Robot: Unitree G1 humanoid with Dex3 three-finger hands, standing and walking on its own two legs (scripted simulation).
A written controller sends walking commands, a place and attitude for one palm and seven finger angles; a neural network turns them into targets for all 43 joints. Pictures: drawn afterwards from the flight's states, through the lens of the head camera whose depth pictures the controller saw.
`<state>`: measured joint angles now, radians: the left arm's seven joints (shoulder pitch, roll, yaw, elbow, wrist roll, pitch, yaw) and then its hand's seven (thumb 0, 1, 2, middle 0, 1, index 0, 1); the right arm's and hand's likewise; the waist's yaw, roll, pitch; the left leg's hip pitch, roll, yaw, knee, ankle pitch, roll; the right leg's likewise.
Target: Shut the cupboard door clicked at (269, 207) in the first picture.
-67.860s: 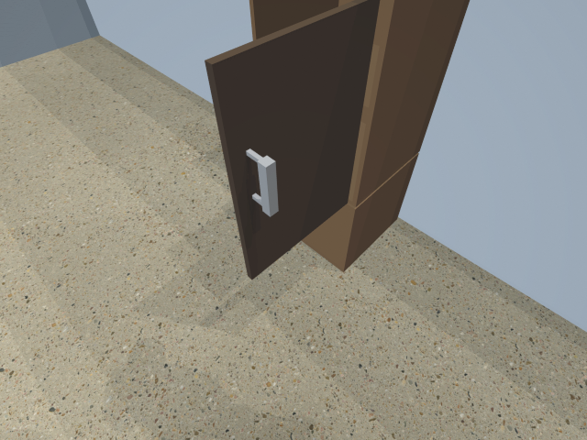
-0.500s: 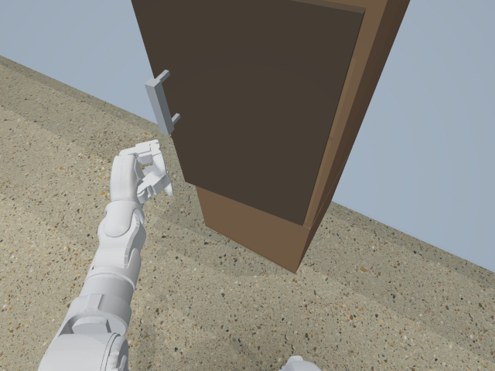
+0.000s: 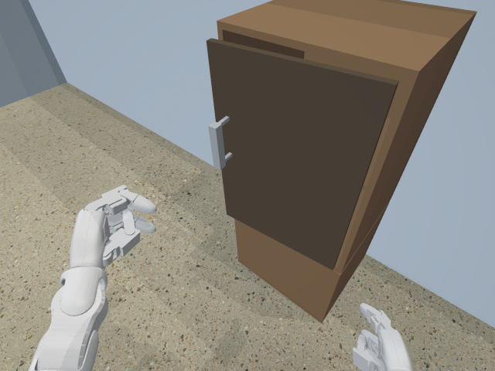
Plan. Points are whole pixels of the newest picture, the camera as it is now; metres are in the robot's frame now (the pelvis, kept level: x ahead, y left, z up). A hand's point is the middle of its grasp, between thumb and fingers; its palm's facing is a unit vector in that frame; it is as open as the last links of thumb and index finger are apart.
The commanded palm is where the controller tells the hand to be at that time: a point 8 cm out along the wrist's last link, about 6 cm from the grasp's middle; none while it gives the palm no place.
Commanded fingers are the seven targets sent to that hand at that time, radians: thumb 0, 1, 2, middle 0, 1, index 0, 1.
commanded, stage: draw the hand back to the body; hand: left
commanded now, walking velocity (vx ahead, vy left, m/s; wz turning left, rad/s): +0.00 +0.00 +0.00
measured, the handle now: (222, 142) +0.65 +0.14 +0.01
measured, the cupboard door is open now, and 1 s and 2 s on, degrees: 6 6 6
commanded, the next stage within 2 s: step back with the hand held close in 0.74 s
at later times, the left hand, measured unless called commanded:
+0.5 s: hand (32, 265) +0.19 +0.28 +0.17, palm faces +0.52 -0.75 -0.41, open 7.0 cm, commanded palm +0.14 +0.30 +0.18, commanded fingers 0.00 0.90 0.90 -0.20 -0.30 -0.20 -0.30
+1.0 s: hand (48, 259) +0.20 +0.28 +0.15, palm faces +0.45 -0.78 -0.44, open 7.5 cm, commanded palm +0.14 +0.31 +0.18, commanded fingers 0.00 0.90 0.90 -0.20 -0.30 -0.20 -0.30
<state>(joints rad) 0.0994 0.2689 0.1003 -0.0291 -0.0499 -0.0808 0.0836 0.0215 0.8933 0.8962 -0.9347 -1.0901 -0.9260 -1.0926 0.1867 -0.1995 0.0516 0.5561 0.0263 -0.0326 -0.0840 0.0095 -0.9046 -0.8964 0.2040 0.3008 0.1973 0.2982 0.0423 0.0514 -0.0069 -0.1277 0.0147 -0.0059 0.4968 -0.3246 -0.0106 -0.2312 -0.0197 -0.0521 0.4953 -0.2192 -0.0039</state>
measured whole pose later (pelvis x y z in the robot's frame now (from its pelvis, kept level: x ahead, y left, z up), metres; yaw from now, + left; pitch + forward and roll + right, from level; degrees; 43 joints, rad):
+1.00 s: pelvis +0.00 +0.01 +0.00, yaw -1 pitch -1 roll -1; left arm 0.46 0.34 0.38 -0.33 -0.04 -0.15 0.12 0.02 0.89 0.90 -0.21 -0.30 -0.21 -0.30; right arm 0.20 -0.23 0.00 0.62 0.01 -0.09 -0.07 0.01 -0.90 -0.90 0.21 0.30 0.20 0.30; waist 0.02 0.07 0.00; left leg -0.16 0.02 0.00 0.50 -0.32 0.00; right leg -0.24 -0.01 -0.05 0.44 -0.18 0.01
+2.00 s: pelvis -0.13 +0.01 -0.03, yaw +5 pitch -1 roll -2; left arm 0.50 0.44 0.45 -0.50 0.01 -0.23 0.18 0.02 0.88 0.90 -0.22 -0.30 -0.21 -0.30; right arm 0.28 -0.21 -0.01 0.58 0.01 -0.08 -0.08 0.01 -0.90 -0.90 0.20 0.30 0.20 0.30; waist -0.05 -0.02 0.01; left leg -0.51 0.02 -0.01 0.74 -0.23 0.02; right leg -0.46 0.03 0.03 0.72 -0.23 0.03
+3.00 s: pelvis -0.30 -0.01 +0.00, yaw -1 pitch +0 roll +1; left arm 0.61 0.46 0.43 -0.52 -0.02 -0.18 0.18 0.02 0.89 0.90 -0.22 -0.30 -0.21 -0.30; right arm 0.32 -0.17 0.02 0.63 -0.01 -0.09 -0.07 0.01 -0.90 -0.90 0.21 0.30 0.20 0.30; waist -0.06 -0.03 -0.05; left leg -0.30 0.07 0.11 0.54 -0.25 -0.01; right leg -0.25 0.02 -0.11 0.55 -0.37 -0.03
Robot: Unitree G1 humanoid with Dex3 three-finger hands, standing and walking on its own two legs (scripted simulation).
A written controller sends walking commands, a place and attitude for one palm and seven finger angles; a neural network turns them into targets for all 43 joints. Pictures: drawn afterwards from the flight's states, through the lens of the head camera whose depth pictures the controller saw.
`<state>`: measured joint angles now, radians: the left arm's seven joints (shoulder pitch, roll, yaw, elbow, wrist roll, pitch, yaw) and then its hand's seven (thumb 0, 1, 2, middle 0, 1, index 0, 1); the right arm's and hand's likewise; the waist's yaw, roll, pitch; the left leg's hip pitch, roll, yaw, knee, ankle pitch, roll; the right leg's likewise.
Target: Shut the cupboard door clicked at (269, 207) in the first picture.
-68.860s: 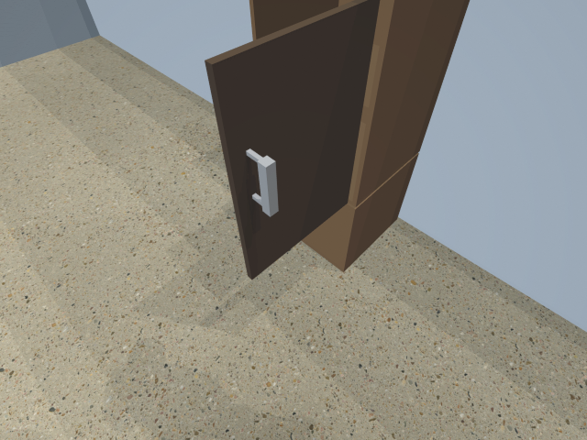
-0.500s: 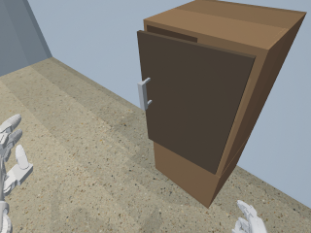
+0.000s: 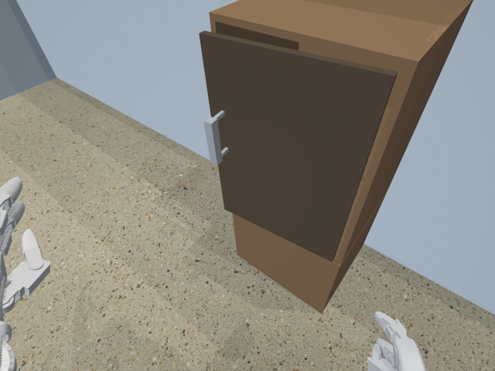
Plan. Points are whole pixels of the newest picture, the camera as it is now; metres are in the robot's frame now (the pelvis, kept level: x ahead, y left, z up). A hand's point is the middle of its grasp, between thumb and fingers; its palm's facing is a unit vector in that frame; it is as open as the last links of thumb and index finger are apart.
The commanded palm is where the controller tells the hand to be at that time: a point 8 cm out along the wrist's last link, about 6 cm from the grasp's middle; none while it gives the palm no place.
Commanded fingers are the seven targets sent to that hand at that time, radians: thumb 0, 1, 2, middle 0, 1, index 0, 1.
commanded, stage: step back with the hand held close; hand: left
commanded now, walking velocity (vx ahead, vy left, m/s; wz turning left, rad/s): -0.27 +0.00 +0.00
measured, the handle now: (218, 137) +0.66 +0.13 +0.00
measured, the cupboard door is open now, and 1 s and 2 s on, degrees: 6 6 6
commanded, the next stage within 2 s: stop stepping back and stand still in 1.18 s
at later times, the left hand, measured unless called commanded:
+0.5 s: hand (12, 320) +0.14 +0.28 +0.14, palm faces +0.49 -0.76 -0.43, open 7.5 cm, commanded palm +0.08 +0.31 +0.18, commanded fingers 0.00 0.90 0.90 -0.20 -0.30 -0.20 -0.30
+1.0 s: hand out of the picture +0.07 +0.28 +0.15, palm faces +0.51 -0.72 -0.46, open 7.5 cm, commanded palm -0.02 +0.31 +0.18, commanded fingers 0.00 0.90 0.90 -0.20 -0.30 -0.20 -0.30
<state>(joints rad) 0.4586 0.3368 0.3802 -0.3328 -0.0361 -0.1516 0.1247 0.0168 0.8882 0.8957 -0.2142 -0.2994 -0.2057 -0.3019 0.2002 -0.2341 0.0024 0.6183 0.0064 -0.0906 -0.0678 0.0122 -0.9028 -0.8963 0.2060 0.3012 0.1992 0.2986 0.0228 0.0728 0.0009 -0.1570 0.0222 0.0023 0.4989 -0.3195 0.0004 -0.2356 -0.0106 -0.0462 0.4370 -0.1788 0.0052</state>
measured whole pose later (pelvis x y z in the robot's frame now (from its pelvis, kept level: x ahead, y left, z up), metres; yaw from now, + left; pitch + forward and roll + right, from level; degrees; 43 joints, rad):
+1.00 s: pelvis -0.13 +0.00 -0.03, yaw +6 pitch -1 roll -2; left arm 0.50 0.44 0.45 -0.50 0.01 -0.23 0.18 0.02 0.88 0.90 -0.22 -0.30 -0.21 -0.30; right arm 0.28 -0.21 -0.01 0.58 0.01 -0.08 -0.08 0.01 -0.90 -0.90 0.20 0.30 0.20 0.30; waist -0.05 -0.02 0.01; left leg -0.51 0.02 -0.01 0.74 -0.23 0.02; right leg -0.46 0.03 0.03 0.72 -0.23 0.03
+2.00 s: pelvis -0.30 -0.02 -0.01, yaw +0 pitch +0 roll +1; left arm 0.61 0.46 0.43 -0.52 -0.02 -0.18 0.18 0.02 0.89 0.90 -0.22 -0.30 -0.21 -0.30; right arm 0.32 -0.17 0.02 0.63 -0.01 -0.09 -0.07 0.01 -0.90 -0.90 0.21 0.30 0.20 0.30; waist -0.06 -0.03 -0.05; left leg -0.30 0.07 0.11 0.54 -0.25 -0.01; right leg -0.25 0.02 -0.11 0.55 -0.37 -0.03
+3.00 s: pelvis -0.27 +0.01 +0.00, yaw -1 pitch +1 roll -1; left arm 0.54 0.40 0.40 -0.44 -0.04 -0.16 0.18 0.02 0.89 0.90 -0.22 -0.30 -0.21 -0.30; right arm 0.27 -0.20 0.03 0.62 0.00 -0.06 -0.08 0.01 -0.90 -0.90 0.21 0.30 0.20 0.30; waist -0.02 0.00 -0.04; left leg -0.30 0.01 0.09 0.47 -0.19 0.04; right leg -0.19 0.02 -0.09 0.43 -0.26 -0.03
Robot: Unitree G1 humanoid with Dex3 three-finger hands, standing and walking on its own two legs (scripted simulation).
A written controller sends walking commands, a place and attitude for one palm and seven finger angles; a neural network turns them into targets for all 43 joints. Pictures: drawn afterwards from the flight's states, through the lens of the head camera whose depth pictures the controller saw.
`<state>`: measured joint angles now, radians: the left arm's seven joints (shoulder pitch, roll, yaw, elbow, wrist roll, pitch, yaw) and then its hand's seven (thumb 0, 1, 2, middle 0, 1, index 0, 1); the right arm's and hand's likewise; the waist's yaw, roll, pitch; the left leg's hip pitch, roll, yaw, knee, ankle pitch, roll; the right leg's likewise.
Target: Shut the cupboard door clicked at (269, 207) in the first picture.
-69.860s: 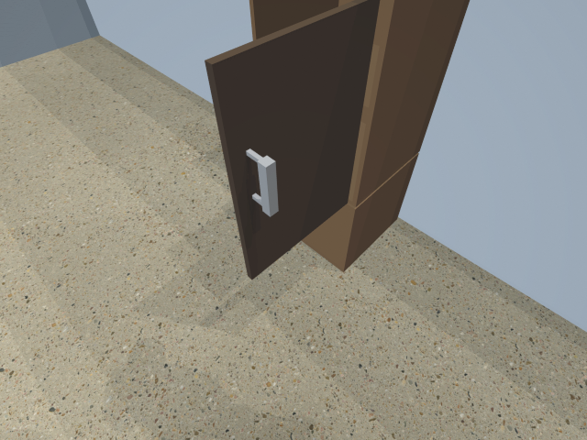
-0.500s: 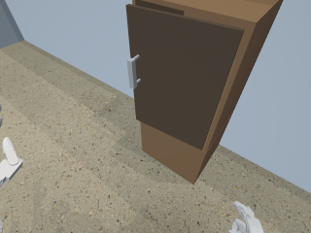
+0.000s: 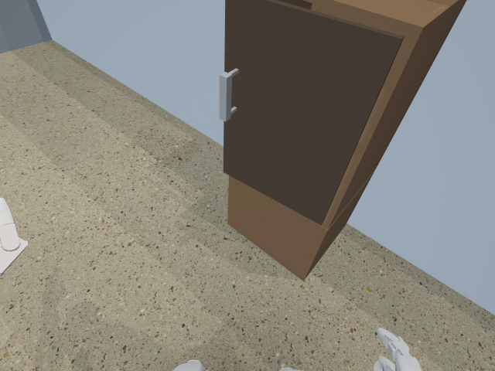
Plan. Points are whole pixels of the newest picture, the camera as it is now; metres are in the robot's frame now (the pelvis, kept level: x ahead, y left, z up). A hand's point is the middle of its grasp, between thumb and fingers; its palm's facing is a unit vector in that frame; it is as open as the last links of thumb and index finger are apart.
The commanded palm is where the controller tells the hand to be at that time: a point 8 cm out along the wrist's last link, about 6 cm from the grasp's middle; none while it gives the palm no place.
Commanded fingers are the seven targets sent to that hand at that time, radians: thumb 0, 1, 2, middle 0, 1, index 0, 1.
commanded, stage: step back with the hand held close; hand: left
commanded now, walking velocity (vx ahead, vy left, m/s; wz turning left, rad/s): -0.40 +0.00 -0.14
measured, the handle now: (230, 94) +0.79 +0.06 +0.03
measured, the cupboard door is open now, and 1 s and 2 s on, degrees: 6 6 6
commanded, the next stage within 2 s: stop stepping back and stand still in 0.18 s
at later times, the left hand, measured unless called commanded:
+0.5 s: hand out of the picture +0.07 +0.28 +0.20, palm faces +0.52 -0.77 -0.38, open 7.5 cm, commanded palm +0.02 +0.31 +0.21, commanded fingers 0.00 0.90 0.90 -0.20 -0.30 -0.20 -0.30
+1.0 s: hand out of the picture +0.05 +0.23 +0.20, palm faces +0.32 -0.80 -0.50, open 7.5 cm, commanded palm +0.00 +0.28 +0.21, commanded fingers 0.00 0.90 0.90 -0.20 -0.30 -0.20 -0.30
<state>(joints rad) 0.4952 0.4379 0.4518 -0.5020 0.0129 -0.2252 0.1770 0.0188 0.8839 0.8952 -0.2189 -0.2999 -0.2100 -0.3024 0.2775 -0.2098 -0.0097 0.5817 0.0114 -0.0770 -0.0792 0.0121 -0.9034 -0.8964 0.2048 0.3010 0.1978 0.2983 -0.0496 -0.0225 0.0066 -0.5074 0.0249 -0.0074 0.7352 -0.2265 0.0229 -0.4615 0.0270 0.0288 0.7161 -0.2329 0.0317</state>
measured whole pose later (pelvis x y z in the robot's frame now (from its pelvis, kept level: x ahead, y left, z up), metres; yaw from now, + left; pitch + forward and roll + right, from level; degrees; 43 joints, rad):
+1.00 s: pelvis -0.17 +0.00 +0.02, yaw -6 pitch +0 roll +1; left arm 0.61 0.46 0.43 -0.52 -0.02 -0.18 0.18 0.02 0.89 0.90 -0.22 -0.30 -0.21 -0.30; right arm 0.32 -0.17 0.02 0.63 -0.01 -0.09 -0.07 0.01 -0.90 -0.90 0.21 0.30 0.20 0.30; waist -0.06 -0.03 -0.05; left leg -0.30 0.07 0.11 0.54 -0.25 -0.01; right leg -0.25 0.02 -0.11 0.55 -0.37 -0.03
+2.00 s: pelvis -0.14 +0.03 +0.03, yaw -7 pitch +1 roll -1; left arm 0.54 0.40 0.40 -0.44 -0.04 -0.16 0.18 0.02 0.89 0.90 -0.22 -0.30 -0.21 -0.30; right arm 0.27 -0.20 0.03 0.62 0.00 -0.06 -0.08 0.01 -0.90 -0.90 0.21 0.30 0.20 0.30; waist -0.02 0.00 -0.04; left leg -0.30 0.01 0.09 0.47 -0.19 0.04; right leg -0.19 0.02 -0.09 0.43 -0.26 -0.03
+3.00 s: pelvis -0.15 +0.01 +0.03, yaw -7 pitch -2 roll +0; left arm 0.27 0.22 0.01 1.13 0.01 0.00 0.02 0.01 0.91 0.90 -0.20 -0.30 -0.20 -0.30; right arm 0.26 -0.19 0.00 1.12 -0.01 0.02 -0.02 0.00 -0.91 -0.90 0.20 0.30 0.20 0.30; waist -0.01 0.03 0.01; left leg -0.20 0.02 0.09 0.39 -0.15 0.01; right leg -0.10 0.04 -0.09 0.38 -0.25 -0.06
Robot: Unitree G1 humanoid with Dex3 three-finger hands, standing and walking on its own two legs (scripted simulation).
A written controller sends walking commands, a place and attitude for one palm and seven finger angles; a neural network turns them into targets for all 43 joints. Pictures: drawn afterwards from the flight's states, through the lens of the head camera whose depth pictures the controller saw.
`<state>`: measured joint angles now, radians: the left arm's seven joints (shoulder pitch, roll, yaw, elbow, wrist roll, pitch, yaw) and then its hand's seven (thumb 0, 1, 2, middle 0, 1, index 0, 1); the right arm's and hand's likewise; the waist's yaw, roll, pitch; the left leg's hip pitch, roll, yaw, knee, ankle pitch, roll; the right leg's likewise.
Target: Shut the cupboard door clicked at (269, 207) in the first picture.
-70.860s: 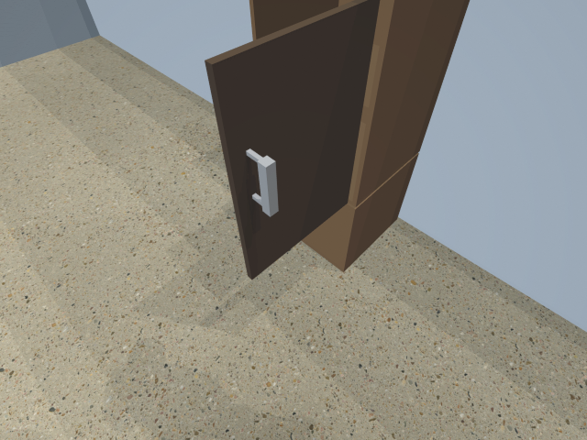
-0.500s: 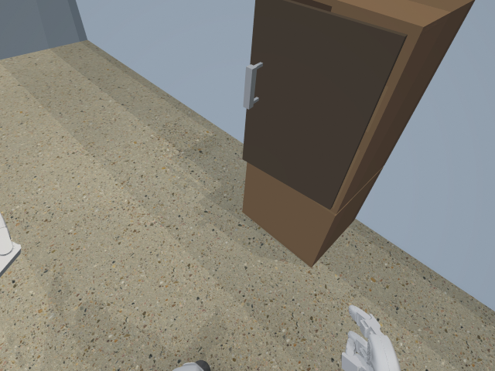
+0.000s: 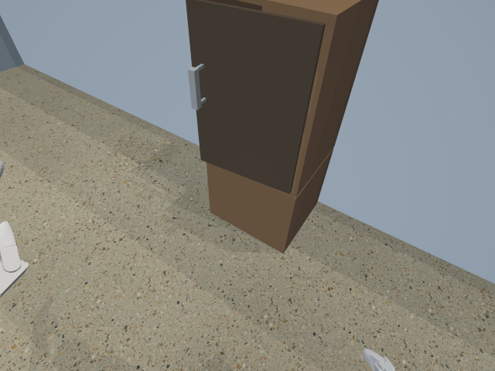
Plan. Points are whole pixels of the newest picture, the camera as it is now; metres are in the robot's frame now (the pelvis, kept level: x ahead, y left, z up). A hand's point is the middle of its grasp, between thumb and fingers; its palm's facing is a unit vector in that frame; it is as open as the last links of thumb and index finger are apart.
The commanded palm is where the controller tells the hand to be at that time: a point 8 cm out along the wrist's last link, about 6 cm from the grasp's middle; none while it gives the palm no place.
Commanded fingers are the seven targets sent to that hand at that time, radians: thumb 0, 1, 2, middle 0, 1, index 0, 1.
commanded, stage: stop stepping back and stand still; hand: left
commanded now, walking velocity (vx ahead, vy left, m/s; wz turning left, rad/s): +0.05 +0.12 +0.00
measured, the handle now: (198, 86) +0.95 +0.16 +0.01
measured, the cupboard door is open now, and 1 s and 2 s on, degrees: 6 6 6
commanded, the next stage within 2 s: let the arm hang, fingers relaxed in 1.08 s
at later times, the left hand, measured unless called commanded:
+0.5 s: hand (34, 240) +0.23 +0.26 +0.18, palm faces +0.44 -0.76 -0.48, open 7.5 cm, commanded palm +0.17 +0.29 +0.18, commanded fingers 0.00 0.90 0.90 -0.20 -0.30 -0.20 -0.30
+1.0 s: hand (2, 247) +0.23 +0.30 +0.17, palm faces +0.43 -0.79 -0.44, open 7.5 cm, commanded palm +0.17 +0.33 +0.18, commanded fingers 0.00 0.90 0.90 -0.20 -0.30 -0.20 -0.30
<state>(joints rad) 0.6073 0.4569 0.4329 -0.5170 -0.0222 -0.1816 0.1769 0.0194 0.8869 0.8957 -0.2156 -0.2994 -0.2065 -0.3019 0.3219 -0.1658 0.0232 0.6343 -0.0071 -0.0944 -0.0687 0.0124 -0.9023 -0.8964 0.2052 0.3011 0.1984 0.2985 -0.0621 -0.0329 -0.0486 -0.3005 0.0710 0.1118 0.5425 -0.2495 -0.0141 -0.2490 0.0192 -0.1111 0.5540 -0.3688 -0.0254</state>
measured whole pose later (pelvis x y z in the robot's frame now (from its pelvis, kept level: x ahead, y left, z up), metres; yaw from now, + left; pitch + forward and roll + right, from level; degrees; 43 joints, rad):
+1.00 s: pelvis +0.02 +0.03 +0.01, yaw -1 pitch +1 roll -1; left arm 0.54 0.40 0.40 -0.44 -0.04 -0.16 0.18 0.02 0.89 0.90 -0.22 -0.30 -0.21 -0.30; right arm 0.27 -0.20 0.03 0.62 0.00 -0.06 -0.08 0.01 -0.90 -0.90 0.21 0.30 0.20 0.30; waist -0.02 0.00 -0.04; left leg -0.30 0.01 0.09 0.47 -0.19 0.04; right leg -0.19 0.02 -0.09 0.43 -0.26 -0.03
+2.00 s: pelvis +0.02 +0.01 +0.01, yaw -1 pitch -2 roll +0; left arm 0.27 0.22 0.01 1.13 0.01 0.00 0.02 0.01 0.91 0.90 -0.20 -0.30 -0.20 -0.30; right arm 0.26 -0.19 0.00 1.12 -0.01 0.02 -0.02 0.00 -0.91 -0.90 0.20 0.30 0.20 0.30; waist -0.01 0.03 0.01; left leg -0.20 0.02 0.09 0.39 -0.15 0.01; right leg -0.10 0.04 -0.09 0.38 -0.25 -0.06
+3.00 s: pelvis +0.05 +0.00 +0.01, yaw -1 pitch -2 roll +0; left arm 0.28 0.17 0.01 1.15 0.01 -0.01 0.04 0.01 0.90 0.90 -0.20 -0.30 -0.20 -0.30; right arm 0.25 -0.18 0.00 1.14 -0.01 0.02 -0.04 0.00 -0.91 -0.90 0.20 0.30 0.20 0.30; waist -0.01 0.00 0.03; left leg -0.15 0.04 0.09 0.38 -0.18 -0.01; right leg -0.03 0.06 -0.08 0.32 -0.26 -0.08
